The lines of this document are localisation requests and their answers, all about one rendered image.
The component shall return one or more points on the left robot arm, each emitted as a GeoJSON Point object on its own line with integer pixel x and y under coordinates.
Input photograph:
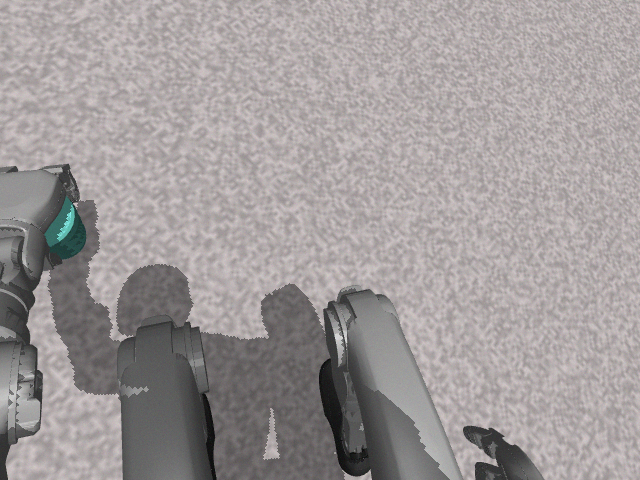
{"type": "Point", "coordinates": [22, 254]}

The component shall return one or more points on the right robot foot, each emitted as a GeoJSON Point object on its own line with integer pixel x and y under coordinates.
{"type": "Point", "coordinates": [352, 463]}

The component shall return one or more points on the cup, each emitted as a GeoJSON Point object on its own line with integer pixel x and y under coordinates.
{"type": "Point", "coordinates": [66, 236]}

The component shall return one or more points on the right robot hand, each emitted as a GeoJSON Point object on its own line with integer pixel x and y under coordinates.
{"type": "Point", "coordinates": [513, 463]}

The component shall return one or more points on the left robot hand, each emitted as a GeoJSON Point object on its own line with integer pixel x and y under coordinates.
{"type": "Point", "coordinates": [36, 197]}

